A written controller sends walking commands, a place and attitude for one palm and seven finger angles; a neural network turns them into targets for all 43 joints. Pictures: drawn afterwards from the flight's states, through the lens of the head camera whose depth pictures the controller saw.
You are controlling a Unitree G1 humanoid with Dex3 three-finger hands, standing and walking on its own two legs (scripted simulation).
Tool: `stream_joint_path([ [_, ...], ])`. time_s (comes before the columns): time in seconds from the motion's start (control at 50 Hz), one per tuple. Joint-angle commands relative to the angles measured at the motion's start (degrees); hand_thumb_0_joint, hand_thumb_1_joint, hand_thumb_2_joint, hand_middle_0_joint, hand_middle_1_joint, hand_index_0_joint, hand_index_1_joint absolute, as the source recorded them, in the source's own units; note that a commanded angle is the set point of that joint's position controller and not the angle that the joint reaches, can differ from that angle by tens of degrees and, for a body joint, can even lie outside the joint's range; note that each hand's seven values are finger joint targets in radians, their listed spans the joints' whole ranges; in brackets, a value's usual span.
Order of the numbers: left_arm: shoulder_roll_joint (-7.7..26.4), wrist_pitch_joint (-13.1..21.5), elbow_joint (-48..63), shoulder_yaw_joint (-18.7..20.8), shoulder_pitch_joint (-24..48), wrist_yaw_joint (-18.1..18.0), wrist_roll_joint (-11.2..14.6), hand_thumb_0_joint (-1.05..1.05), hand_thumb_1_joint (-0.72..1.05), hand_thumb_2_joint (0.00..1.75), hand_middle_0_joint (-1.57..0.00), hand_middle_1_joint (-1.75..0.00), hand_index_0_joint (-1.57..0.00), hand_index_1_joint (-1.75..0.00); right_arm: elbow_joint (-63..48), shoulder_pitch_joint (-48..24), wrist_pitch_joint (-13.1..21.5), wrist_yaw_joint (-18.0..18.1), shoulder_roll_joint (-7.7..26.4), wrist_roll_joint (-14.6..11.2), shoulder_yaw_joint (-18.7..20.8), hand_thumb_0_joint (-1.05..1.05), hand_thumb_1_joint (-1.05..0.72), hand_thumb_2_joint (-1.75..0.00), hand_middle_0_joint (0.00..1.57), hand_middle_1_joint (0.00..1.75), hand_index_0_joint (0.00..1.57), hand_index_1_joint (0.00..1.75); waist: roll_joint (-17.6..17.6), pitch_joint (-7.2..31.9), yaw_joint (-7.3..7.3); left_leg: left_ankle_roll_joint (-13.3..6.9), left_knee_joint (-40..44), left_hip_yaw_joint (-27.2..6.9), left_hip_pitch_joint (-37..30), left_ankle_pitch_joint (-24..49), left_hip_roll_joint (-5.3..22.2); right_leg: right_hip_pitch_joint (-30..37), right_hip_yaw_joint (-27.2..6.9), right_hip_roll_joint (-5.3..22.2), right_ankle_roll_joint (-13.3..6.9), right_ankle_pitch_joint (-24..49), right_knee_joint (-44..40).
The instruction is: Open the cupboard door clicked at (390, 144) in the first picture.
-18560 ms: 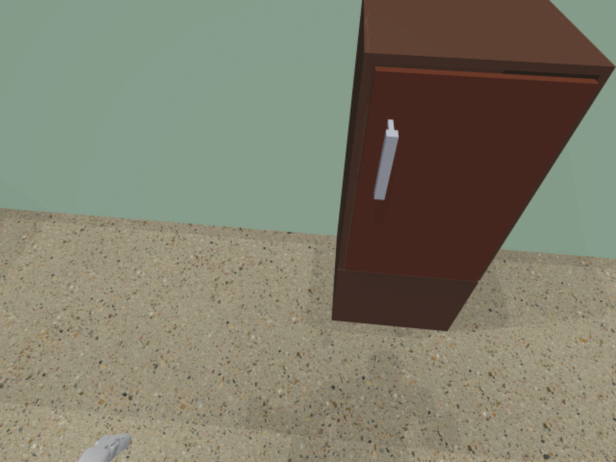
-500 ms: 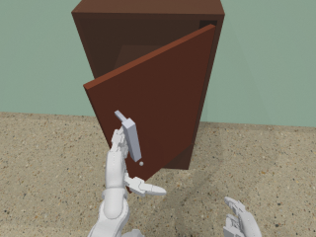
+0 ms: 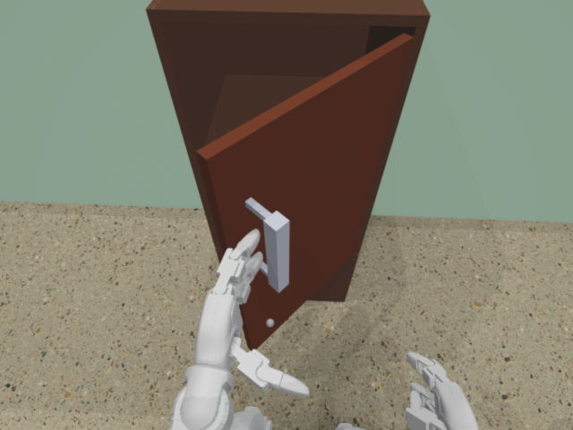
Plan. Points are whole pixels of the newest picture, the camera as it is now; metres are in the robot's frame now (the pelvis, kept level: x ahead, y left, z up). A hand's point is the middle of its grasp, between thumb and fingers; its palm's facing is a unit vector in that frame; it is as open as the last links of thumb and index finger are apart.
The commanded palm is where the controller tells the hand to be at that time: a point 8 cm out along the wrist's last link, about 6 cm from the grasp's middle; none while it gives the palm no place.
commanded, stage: slide the hand sideways off the handle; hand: left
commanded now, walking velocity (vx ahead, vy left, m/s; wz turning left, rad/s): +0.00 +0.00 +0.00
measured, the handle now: (267, 247) +0.35 +0.05 +0.07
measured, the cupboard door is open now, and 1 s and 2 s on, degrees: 48 48 48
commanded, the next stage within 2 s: draw the hand back to the body in 0.60 s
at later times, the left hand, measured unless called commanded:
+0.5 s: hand (232, 346) +0.21 +0.08 +0.07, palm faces -0.01 -1.00 +0.03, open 16.3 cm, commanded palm +0.18 +0.13 +0.07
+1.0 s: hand (187, 348) +0.20 +0.12 +0.11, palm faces +0.04 -1.00 -0.06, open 16.3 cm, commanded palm +0.17 +0.18 +0.12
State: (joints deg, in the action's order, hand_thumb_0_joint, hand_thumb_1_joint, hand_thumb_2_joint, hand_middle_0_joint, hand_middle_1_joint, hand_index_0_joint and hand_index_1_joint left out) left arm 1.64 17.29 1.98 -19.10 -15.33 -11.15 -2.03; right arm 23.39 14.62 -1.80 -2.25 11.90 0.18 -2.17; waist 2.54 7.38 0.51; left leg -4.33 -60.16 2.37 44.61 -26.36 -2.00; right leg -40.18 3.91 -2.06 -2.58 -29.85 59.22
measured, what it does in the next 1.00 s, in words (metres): stands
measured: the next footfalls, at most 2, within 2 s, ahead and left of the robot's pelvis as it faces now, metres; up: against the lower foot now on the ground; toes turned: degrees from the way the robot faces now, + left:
none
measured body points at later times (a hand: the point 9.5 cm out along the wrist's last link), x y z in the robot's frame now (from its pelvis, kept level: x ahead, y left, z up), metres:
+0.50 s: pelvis +0.01 +0.00 +0.00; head +0.06 -0.01 +0.44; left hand +0.21 +0.13 +0.08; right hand +0.20 -0.21 -0.08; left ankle +0.04 +0.07 -0.67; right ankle +0.00 -0.10 -0.67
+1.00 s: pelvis +0.01 -0.02 +0.01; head +0.03 -0.04 +0.46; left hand +0.19 +0.17 +0.12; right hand +0.19 -0.24 -0.07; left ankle +0.04 +0.07 -0.67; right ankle +0.00 -0.10 -0.67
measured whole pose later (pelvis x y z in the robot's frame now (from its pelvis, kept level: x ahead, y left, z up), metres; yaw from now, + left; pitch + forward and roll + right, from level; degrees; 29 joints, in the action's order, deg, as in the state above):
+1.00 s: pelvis +0.01 -0.02 +0.01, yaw +1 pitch +10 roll -1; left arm 11.1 14.4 21.7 -1.1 -35.9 3.1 10.7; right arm 22.0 17.5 0.3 1.8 12.8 -2.3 -2.5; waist 3.7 9.8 -0.3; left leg -2.2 -58.5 0.3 41.4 -26.9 -0.8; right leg -36.3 5.5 -3.6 -4.2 -30.0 56.3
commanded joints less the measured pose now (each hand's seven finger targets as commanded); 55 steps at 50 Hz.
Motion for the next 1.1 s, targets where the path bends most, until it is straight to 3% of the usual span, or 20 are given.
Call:
stream_joint_path([
  [0.0, -2.6, 3.4, 16.1, 1.0, 3.8, 0.0, 1.0, 0.00, -0.50, 0.30, -0.15, -0.30, -0.15, -0.30, -10.4, -4.7, 3.2, 0.7, 5.9, -0.3, 2.6, 0.00, -0.90, -0.90, 0.20, 0.30, 0.20, 0.30, -4.7, 10.2, 0.20, 3.0, 11.4, -7.6, -12.8, 6.8, 2.2, 1.0, -1.4, 0.2, -0.2, 9.2, -9.8],
  [0.02, -2.4, 3.6, 17.3, 1.1, 2.3, 0.1, 1.0, 0.00, -0.50, 0.30, -0.15, -0.30, -0.15, -0.30, -10.5, -4.7, 3.3, 0.7, 5.9, -0.4, 2.7, 0.00, -0.90, -0.90, 0.20, 0.30, 0.20, 0.30, -3.1, 11.6, -0.12, 3.1, 11.1, -7.7, -13.7, 9.1, 2.3, 1.4, -1.4, 0.2, -0.3, 10.7, -9.2],
  [0.14, -1.4, 3.6, 19.3, 0.2, -2.6, 1.6, 0.0, 0.00, -0.50, 0.30, -0.15, -0.30, -0.15, -0.30, -11.1, -4.1, 3.4, 0.3, 5.9, -0.1, 2.6, 0.00, -0.90, -0.90, 0.20, 0.30, 0.20, 0.30, -3.4, 9.1, 0.76, 3.4, 10.4, -8.2, -12.6, 10.3, 2.6, -0.3, -1.0, 0.3, -0.2, 11.6, -8.1],
  [0.22, 0.3, 4.0, 20.9, 1.5, -6.5, 2.5, -0.5, 0.00, -0.50, 0.30, -0.15, -0.30, -0.15, -0.30, -11.6, -3.5, 3.4, 0.3, 5.9, -0.2, 2.9, 0.00, -0.90, -0.90, 0.20, 0.30, 0.20, 0.30, -2.5, 10.2, 0.09, 3.5, 9.7, -8.1, -12.4, 12.4, 2.5, 0.1, -1.3, 0.3, -0.4, 12.9, -7.1],
  [0.28, 0.2, 4.5, 24.1, 1.1, -8.3, 3.7, 0.7, 0.00, -0.50, 0.30, -0.15, -0.30, -0.15, -0.30, -12.3, -3.4, 3.5, 0.2, 5.9, -0.3, 2.8, 0.00, -0.90, -0.90, 0.20, 0.30, 0.20, 0.30, -2.4, 11.2, 0.21, 3.5, 9.3, -7.9, -12.6, 12.3, 2.4, 0.3, -1.2, 0.2, -0.2, 13.2, -6.9],
  [0.32, 2.0, 4.7, 24.5, 3.3, -10.7, 4.2, 1.5, 0.00, -0.50, 0.30, -0.15, -0.30, -0.15, -0.30, -12.4, -3.3, 3.6, 0.6, 6.0, -0.3, 3.0, 0.00, -0.90, -0.90, 0.20, 0.30, 0.20, 0.30, -3.2, 11.1, -0.12, 3.5, 8.9, -7.9, -11.9, 13.0, 2.4, 0.8, -1.3, 0.0, -0.2, 14.0, -6.8],
  [0.38, 1.7, 5.2, 25.9, 2.7, -12.4, 5.5, 2.6, 0.00, -0.50, 0.30, -0.15, -0.30, -0.15, -0.30, -12.7, -2.9, 3.9, 0.7, 6.1, -0.4, 2.9, 0.00, -0.90, -0.90, 0.20, 0.30, 0.20, 0.30, -3.6, 10.4, 0.54, 3.1, 8.2, -7.5, -10.9, 12.4, 2.2, 0.4, -1.4, 0.0, 0.1, 14.4, -6.9],
  [0.46, 4.2, 5.8, 26.9, 6.1, -19.5, 7.2, 3.9, 0.00, -0.50, 0.30, -0.15, -0.30, -0.15, -0.30, -13.0, -2.3, 4.3, 1.0, 6.1, -0.5, 3.2, 0.00, -0.90, -0.90, 0.20, 0.30, 0.20, 0.30, -4.3, 11.3, -0.67, 3.0, 7.4, -6.6, -9.3, 14.3, 1.8, 2.6, -1.9, -0.1, 0.2, 17.5, -6.5],
  [0.52, 5.2, 5.6, 27.5, 7.2, -22.1, 8.9, 4.7, 0.00, -0.50, 0.30, -0.15, -0.30, -0.15, -0.30, -13.1, -2.4, 4.3, 1.2, 6.2, -0.7, 3.4, 0.00, -0.90, -0.90, 0.20, 0.30, 0.20, 0.30, -3.6, 10.3, -0.56, 2.8, 6.8, -6.3, -8.2, 14.8, 1.6, 3.0, -2.2, -0.1, 0.3, 18.8, -6.5],
  [0.58, 4.3, 6.6, 29.6, 5.3, -19.9, 10.2, 5.3, 0.00, -0.50, 0.30, -0.15, -0.30, -0.15, -0.30, -13.4, -2.3, 5.1, 1.3, 6.3, -0.7, 3.2, 0.00, -0.90, -0.90, 0.20, 0.30, 0.20, 0.30, -2.9, 8.7, 0.93, 2.6, 5.8, -6.5, -7.1, 12.2, 1.4, 0.2, -2.1, 0.1, 0.6, 16.7, -6.2],
  [0.66, 6.0, 8.1, 29.3, 7.2, -17.8, 10.4, 5.8, 0.00, -0.50, 0.30, -0.15, -0.30, -0.15, -0.30, -12.7, -2.6, 6.1, 1.8, 6.5, -0.5, 3.4, 0.00, -0.90, -0.90, 0.20, 0.30, 0.20, 0.30, -3.0, 8.2, 1.48, 2.5, 4.2, -6.5, -4.7, 8.2, 1.3, -2.1, -3.0, 0.1, 0.7, 12.7, -6.3],
  [0.68, 6.0, 8.3, 29.0, 7.7, -18.4, 10.4, 6.0, 0.00, -0.50, 0.30, -0.15, -0.30, -0.15, -0.30, -12.8, -2.4, 6.2, 1.9, 6.5, -0.4, 3.4, 0.00, -0.90, -0.90, 0.20, 0.30, 0.20, 0.30, -3.3, 8.7, 1.04, 2.4, 4.2, -6.5, -4.5, 7.6, 1.3, -2.1, -3.1, 0.1, 0.6, 11.8, -6.4],
  [0.7, 8.0, 8.5, 31.0, 9.3, -17.3, 10.3, 6.0, 0.00, -0.50, 0.30, -0.15, -0.30, -0.15, -0.30, -13.0, -2.3, 6.2, 2.0, 6.6, -0.5, 3.6, 0.00, -0.90, -0.90, 0.20, 0.30, 0.20, 0.30, -2.8, 10.0, 0.75, 2.5, 4.4, -6.4, -4.9, 7.3, 1.3, -1.5, -3.4, 0.1, 0.5, 11.1, -6.5],
  [0.72, 9.8, 8.1, 32.1, 11.3, -18.6, 10.0, 6.1, 0.00, -0.50, 0.30, -0.15, -0.30, -0.15, -0.30, -13.2, -2.5, 6.0, 2.1, 6.5, -0.6, 3.6, 0.00, -0.90, -0.90, 0.20, 0.30, 0.20, 0.30, -1.3, 11.0, -0.46, 2.4, 4.8, -6.1, -5.6, 8.0, 1.2, 0.3, -3.9, 0.0, 0.3, 11.5, -6.9],
  [0.78, 12.3, 6.0, 34.4, 15.2, -19.2, 9.7, 7.5, 0.00, -0.50, 0.30, -0.15, -0.30, -0.15, -0.30, -13.6, -2.2, 5.4, 2.7, 6.0, -1.2, 3.4, 0.00, -0.90, -0.90, 0.20, 0.30, 0.20, 0.30, -1.6, 13.0, -1.07, 2.2, 6.2, -5.2, -7.6, 9.2, 1.0, 4.4, -4.9, 0.1, 0.8, 13.7, -9.3],
  [0.82, 13.1, 3.7, 33.4, 17.9, -21.5, 10.3, 9.0, 0.00, -0.50, 0.30, -0.15, -0.30, -0.15, -0.30, -13.5, -2.4, 4.9, 3.2, 5.9, -1.8, 3.3, 0.00, -0.90, -0.90, 0.20, 0.30, 0.20, 0.30, -3.2, 12.5, -1.55, 2.2, 6.8, -4.9, -7.2, 9.8, 0.9, 7.4, -5.5, 0.2, 1.2, 15.0, -11.1],
  [0.84, 11.8, 2.7, 33.0, 17.3, -21.3, 11.0, 9.9, 0.00, -0.50, 0.30, -0.15, -0.30, -0.15, -0.30, -13.3, -2.8, 5.0, 3.5, 5.8, -2.1, 3.1, 0.00, -0.90, -0.90, 0.20, 0.30, 0.20, 0.30, -3.2, 11.2, -0.76, 2.2, 6.9, -4.6, -7.3, 9.6, 0.9, 7.7, -6.3, 0.8, 1.9, 16.4, -12.3],
  [0.92, 12.7, -0.2, 30.4, 20.2, -21.4, 14.7, 13.4, 0.00, -0.50, 0.30, -0.15, -0.30, -0.15, -0.30, -12.3, -3.6, 5.6, 4.6, 6.6, -2.8, 2.8, 0.00, -0.90, -0.90, 0.20, 0.30, 0.20, 0.30, -7.4, 5.6, 0.39, 2.2, 7.8, -4.9, -6.5, 7.3, 1.0, 9.0, -8.3, 2.1, 3.5, 14.5, -17.2],
  [0.96, 14.2, -0.8, 30.9, 21.6, -19.8, 16.7, 14.5, 0.00, -0.50, 0.30, -0.15, -0.30, -0.15, -0.30, -11.7, -3.3, 6.3, 5.1, 7.1, -2.7, 2.5, 0.00, -0.90, -0.90, 0.20, 0.30, 0.20, 0.30, -6.1, 4.3, 0.73, 2.2, 8.4, -5.0, -7.2, 7.0, 1.1, 8.8, -8.6, 2.5, 3.9, 14.6, -18.4],
  [1.08, 18.0, -0.3, 33.8, 26.3, -17.8, 19.5, 16.7, 0.00, -0.50, 0.30, -0.15, -0.30, -0.15, -0.30, -10.7, -3.5, 8.2, 5.6, 7.2, -3.0, 2.3, 0.00, -0.90, -0.90, 0.20, 0.30, 0.20, 0.30, -0.4, 4.5, -0.44, 2.2, 11.4, -5.3, -11.8, 9.3, 1.1, 10.0, -6.7, 1.9, 2.8, 15.3, -19.1],
])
